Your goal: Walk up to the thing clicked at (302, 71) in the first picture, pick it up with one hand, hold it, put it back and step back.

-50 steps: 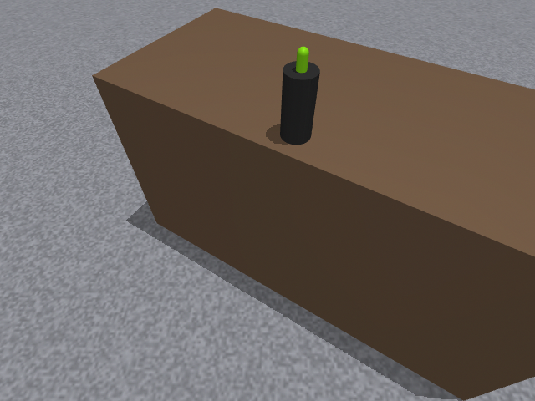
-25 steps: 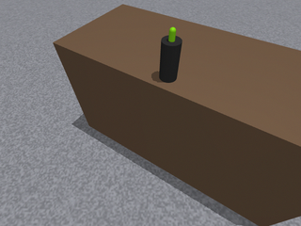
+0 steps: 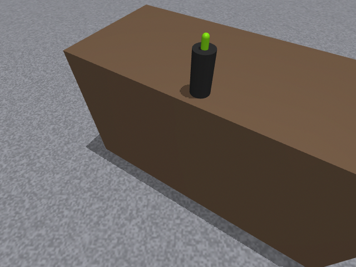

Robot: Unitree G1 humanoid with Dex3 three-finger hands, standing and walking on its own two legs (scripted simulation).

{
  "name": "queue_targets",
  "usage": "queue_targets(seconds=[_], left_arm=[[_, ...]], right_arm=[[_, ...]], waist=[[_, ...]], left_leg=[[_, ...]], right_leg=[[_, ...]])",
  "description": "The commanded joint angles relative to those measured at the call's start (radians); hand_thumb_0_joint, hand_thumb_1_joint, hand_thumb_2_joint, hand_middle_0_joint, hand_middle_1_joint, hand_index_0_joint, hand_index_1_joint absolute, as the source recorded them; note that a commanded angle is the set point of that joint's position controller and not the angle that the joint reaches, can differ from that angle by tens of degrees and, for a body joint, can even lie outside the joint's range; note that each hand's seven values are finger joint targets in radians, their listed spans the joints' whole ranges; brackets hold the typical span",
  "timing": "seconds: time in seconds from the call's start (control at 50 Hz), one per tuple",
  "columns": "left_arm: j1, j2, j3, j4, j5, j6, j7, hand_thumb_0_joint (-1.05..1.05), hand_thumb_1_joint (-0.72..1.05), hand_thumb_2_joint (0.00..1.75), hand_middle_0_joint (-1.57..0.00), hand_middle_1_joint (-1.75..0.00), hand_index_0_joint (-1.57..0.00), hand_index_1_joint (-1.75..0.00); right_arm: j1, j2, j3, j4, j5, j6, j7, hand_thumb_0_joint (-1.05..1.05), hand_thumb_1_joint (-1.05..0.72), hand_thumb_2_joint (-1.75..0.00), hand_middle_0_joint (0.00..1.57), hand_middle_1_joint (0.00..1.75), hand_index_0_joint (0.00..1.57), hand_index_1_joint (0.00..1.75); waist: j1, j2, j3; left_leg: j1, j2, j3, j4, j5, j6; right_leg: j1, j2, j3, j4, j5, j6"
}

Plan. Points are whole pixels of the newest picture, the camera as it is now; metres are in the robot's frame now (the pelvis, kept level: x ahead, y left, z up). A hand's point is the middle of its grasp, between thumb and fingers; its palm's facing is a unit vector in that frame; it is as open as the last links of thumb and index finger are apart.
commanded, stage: stand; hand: left
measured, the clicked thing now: (202, 65) +0.67 -0.06 +0.07
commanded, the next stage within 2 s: walk up in 0.12 s
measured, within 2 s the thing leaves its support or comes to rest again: neither
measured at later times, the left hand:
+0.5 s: hand (95, 262) +0.15 +0.22 -0.15, palm faces -0.18 -0.88 -0.44, open 7.4 cm
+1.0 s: hand (116, 185) +0.37 +0.21 -0.17, palm faces -0.42 -0.80 -0.44, open 7.4 cm
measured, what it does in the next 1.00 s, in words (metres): walks ahead, turning right: right foot, then left foot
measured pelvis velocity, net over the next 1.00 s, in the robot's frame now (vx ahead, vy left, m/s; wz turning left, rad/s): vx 0.17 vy -0.01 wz -0.42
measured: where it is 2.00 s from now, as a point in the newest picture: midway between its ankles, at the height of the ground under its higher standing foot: outside the picture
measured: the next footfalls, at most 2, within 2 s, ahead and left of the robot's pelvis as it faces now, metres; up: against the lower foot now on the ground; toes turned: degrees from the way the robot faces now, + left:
right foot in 0.38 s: +0.13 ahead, -0.19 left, +0.00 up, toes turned -14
left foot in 0.82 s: +0.28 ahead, +0.09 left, +0.00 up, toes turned -31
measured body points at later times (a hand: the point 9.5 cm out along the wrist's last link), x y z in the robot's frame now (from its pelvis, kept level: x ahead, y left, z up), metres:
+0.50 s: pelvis +0.06 -0.06 -0.03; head +0.08 -0.09 +0.42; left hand +0.16 +0.27 -0.12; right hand +0.07 -0.40 -0.16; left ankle +0.02 +0.09 -0.69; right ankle +0.09 -0.18 -0.75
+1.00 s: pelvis +0.17 -0.01 -0.04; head +0.23 -0.03 +0.41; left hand +0.39 +0.26 -0.15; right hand +0.15 -0.33 -0.14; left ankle +0.28 +0.09 -0.75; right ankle +0.11 -0.12 -0.70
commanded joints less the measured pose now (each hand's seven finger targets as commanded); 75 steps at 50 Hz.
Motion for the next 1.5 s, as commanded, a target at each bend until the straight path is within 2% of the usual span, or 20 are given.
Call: queue_targets(seconds=[0.0, 0.08, 0.1, 0.18, 0.34, 0.38, 0.4, 0.42, 0.52, 0.7, 0.76, 0.8, 0.82, 0.84, 1.06, 1.12, 1.24, 1.3, 1.36, 1.48], left_arm=[[-0.029, 0.211, 0.043, -0.06, -0.004, -0.02, 0.017, 0.0, 0.9, 0.9, -0.2, -0.3, -0.2, -0.3], [-0.023, 0.21, 0.042, -0.062, -0.004, -0.019, 0.016, 0.0, 0.9, 0.9, -0.2, -0.3, -0.2, -0.3], [0.04, 0.267, 0.092, -0.144, 0.009, -0.012, -0.008, 0.0, 0.9, 0.9, -0.2, -0.3, -0.2, -0.3], [-0.077, 0.234, 0.097, -0.237, 0.02, -0.006, -0.029, 0.0, 0.9, 0.9, -0.2, -0.3, -0.2, -0.3], [0.271, 0.242, 0.134, -0.193, 0.016, -0.029, -0.058, 0.0, 0.9, 0.9, -0.2, -0.3, -0.2, -0.3], [0.484, 0.386, 0.189, -0.176, 0.02, -0.048, -0.014, 0.0, 0.9, 0.9, -0.2, -0.3, -0.2, -0.3], [0.44, 0.437, 0.181, -0.225, 0.014, -0.058, -0.01, 0.0, 0.9, 0.9, -0.2, -0.3, -0.2, -0.3], [0.346, 0.435, 0.176, -0.264, 0.0, -0.058, -0.008, 0.0, 0.9, 0.9, -0.2, -0.3, -0.2, -0.3], [0.287, 0.337, 0.149, -0.311, -0.008, -0.082, 0.02, 0.0, 0.9, 0.9, -0.2, -0.3, -0.2, -0.3], [0.26, 0.338, 0.125, -0.411, 0.01, -0.07, 0.044, 0.0, 0.9, 0.9, -0.2, -0.3, -0.2, -0.3], [0.222, 0.311, 0.107, -0.441, -0.005, -0.047, 0.052, 0.0, 0.9, 0.9, -0.2, -0.3, -0.2, -0.3], [0.294, 0.197, 0.078, -0.457, -0.021, -0.033, 0.057, 0.0, 0.9, 0.9, -0.2, -0.3, -0.2, -0.3], [0.33, 0.259, 0.088, -0.423, -0.022, -0.016, 0.072, 0.0, 0.9, 0.9, -0.2, -0.3, -0.2, -0.3], [0.31, 0.284, 0.09, -0.403, -0.016, -0.013, 0.074, 0.0, 0.9, 0.9, -0.2, -0.3, -0.2, -0.3], [0.3, 0.241, 0.131, -0.373, 0.017, -0.013, 0.015, 0.0, 0.9, 0.9, -0.2, -0.3, -0.2, -0.3], [0.181, 0.411, 0.161, -0.427, 0.026, -0.027, 0.02, 0.0, 0.9, 0.9, -0.2, -0.3, -0.2, -0.3], [0.163, 0.313, 0.12, -0.41, 0.019, -0.026, 0.027, 0.0, 0.9, 0.9, -0.2, -0.3, -0.2, -0.3], [0.085, 0.287, 0.107, -0.424, -0.005, -0.01, 0.022, 0.0, 0.9, 0.9, -0.2, -0.3, -0.2, -0.3], [0.084, 0.28, 0.105, -0.4, -0.001, 0.007, 0.036, 0.0, 0.9, 0.9, -0.2, -0.3, -0.2, -0.3], [0.173, 0.212, 0.108, -0.294, -0.007, -0.018, 0.004, 0.0, 0.9, 0.9, -0.2, -0.3, -0.2, -0.3]], right_arm=[[-0.031, -0.208, -0.042, -0.057, 0.003, -0.023, -0.013, 0.0, -0.9, -0.9, 0.2, 0.3, 0.2, 0.3], [-0.037, -0.212, -0.045, -0.059, 0.004, -0.023, -0.013, 0.0, -0.9, -0.9, 0.2, 0.3, 0.2, 0.3], [0.006, -0.294, -0.109, -0.143, -0.022, -0.04, -0.001, 0.0, -0.9, -0.9, 0.2, 0.3, 0.2, 0.3], [0.113, -0.355, -0.157, -0.175, -0.023, -0.051, 0.005, 0.0, -0.9, -0.9, 0.2, 0.3, 0.2, 0.3], [-0.053, -0.282, -0.147, -0.333, -0.034, -0.029, 0.035, 0.0, -0.9, -0.9, 0.2, 0.3, 0.2, 0.3], [0.007, -0.16, -0.104, -0.366, -0.029, -0.009, 0.041, 0.0, -0.9, -0.9, 0.2, 0.3, 0.2, 0.3], [0.022, -0.202, -0.111, -0.383, -0.025, 0.002, 0.042, 0.0, -0.9, -0.9, 0.2, 0.3, 0.2, 0.3], [0.011, -0.271, -0.129, -0.372, -0.026, 0.008, 0.038, 0.0, -0.9, -0.9, 0.2, 0.3, 0.2, 0.3], [0.167, -0.263, -0.137, -0.328, -0.033, 0.024, 0.055, 0.0, -0.9, -0.9, 0.2, 0.3, 0.2, 0.3], [0.1, -0.223, -0.149, -0.414, -0.012, 0.027, 0.032, 0.0, -0.9, -0.9, 0.2, 0.3, 0.2, 0.3], [0.194, -0.239, -0.162, -0.391, -0.013, 0.008, 0.016, 0.0, -0.9, -0.9, 0.2, 0.3, 0.2, 0.3], [0.229, -0.353, -0.186, -0.411, -0.032, -0.012, 0.007, 0.0, -0.9, -0.9, 0.2, 0.3, 0.2, 0.3], [0.195, -0.387, -0.191, -0.423, 0.0, -0.008, 0.009, 0.0, -0.9, -0.9, 0.2, 0.3, 0.2, 0.3], [0.16, -0.367, -0.191, -0.425, 0.002, -0.005, 0.009, 0.0, -0.9, -0.9, 0.2, 0.3, 0.2, 0.3], [0.087, -0.306, -0.133, -0.456, 0.004, 0.0, -0.007, 0.0, -0.9, -0.9, 0.2, 0.3, 0.2, 0.3], [0.021, -0.261, -0.119, -0.46, 0.006, 0.01, -0.034, 0.0, -0.9, -0.9, 0.2, 0.3, 0.2, 0.3], [0.102, -0.244, -0.106, -0.369, 0.011, -0.023, -0.025, 0.0, -0.9, -0.9, 0.2, 0.3, 0.2, 0.3], [0.205, -0.236, -0.112, -0.312, 0.0, -0.045, -0.026, 0.0, -0.9, -0.9, 0.2, 0.3, 0.2, 0.3], [0.136, -0.392, -0.146, -0.339, -0.007, -0.059, -0.024, 0.0, -0.9, -0.9, 0.2, 0.3, 0.2, 0.3], [0.032, -0.313, -0.1, -0.334, -0.007, -0.044, -0.021, 0.0, -0.9, -0.9, 0.2, 0.3, 0.2, 0.3]], waist=[[0.003, -0.006, -0.091], [0.008, 0.001, -0.098], [-0.027, -0.016, -0.141], [-0.096, 0.105, 0.114], [0.073, 0.068, -0.02], [0.171, -0.354, -0.055], [0.118, -0.3, -0.053], [0.081, -0.15, 0.035], [0.013, -0.074, 0.019], [0.014, -0.17, -0.014], [-0.043, -0.123, -0.071], [-0.035, 0.212, -0.118], [-0.033, 0.217, -0.172], [-0.019, 0.168, -0.114], [0.053, 0.138, -0.155], [0.054, -0.183, -0.087], [0.025, -0.19, -0.095], [-0.04, -0.125, -0.137], [-0.034, 0.17, -0.08], [0.05, 0.203, -0.088]], left_leg=[[0.015, 0.126, -0.093, -0.035, 0.219, 0.026], [0.025, 0.131, -0.095, -0.035, 0.234, 0.025], [0.166, 0.076, -0.018, 0.084, -0.223, 0.075], [0.086, 0.456, -0.373, -0.2, -0.457, 0.276], [-0.212, 0.181, 0.118, 0.195, -0.255, 0.129], [-0.537, 0.002, 0.162, 0.736, -0.462, 0.052], [-0.559, -0.016, 0.002, 0.854, -0.448, 0.022], [-0.544, 0.053, -0.073, 0.897, -0.397, 0.016], [-0.443, 0.131, -0.082, 0.787, -0.164, 0.011], [-0.252, 0.061, 0.02, 0.508, -0.119, 0.014], [-0.06, 0.019, 0.038, 0.295, 0.038, 0.048], [0.048, 0.338, -0.384, 0.146, 0.293, 0.157], [-0.018, 0.469, -0.495, 0.113, 0.275, 0.301], [-0.11, 0.446, -0.478, 0.09, 0.175, 0.312], [-0.22, 0.282, -0.098, 0.416, 0.271, 0.161], [-0.449, 0.079, -0.013, 0.774, -0.467, 0.023], [-0.371, 0.047, 0.043, 0.558, -0.328, 0.025], [-0.079, 0.032, 0.041, 0.237, -0.04, 0.042], [-0.113, 0.48, -0.505, 0.108, 0.156, 0.321], [-0.221, 0.211, -0.098, 0.276, 0.172, 0.129]], right_leg=[[0.024, -0.121, 0.09, -0.026, 0.198, -0.033], [0.025, -0.119, 0.084, -0.024, 0.193, -0.034], [-0.124, -0.045, 0.129, 0.069, -0.151, -0.069], [-0.601, -0.068, 0.073, 0.584, -0.31, -0.031], [0.021, -0.001, -0.076, 0.254, 0.014, -0.021], [0.239, -0.153, 0.327, 0.035, -0.387, -0.091], [0.092, -0.363, 0.809, -0.165, -0.552, -0.226], [-0.019, -0.393, 0.835, -0.169, -0.618, -0.284], [-0.097, -0.222, 0.415, -0.023, -0.156, -0.203], [-0.275, -0.16, 0.243, 0.235, 0.452, -0.196], [-0.344, -0.101, 0.21, 0.44, 0.377, -0.138], [-0.493, 0.114, 0.101, 0.79, -0.192, -0.037], [-0.449, 0.093, 0.138, 0.937, -0.46, -0.035], [-0.452, 0.066, 0.149, 1.007, -0.432, -0.037], [-0.117, 0.06, -0.006, 0.272, -0.137, -0.066], [-0.192, -0.366, 0.634, 0.164, 0.193, -0.356], [-0.082, -0.152, 0.319, 0.326, 0.53, -0.235], [-0.234, -0.103, 0.237, 0.43, 0.339, -0.163], [-0.408, 0.031, 0.129, 0.72, -0.451, -0.033], [-0.12, 0.043, -0.007, 0.273, -0.134, -0.055]])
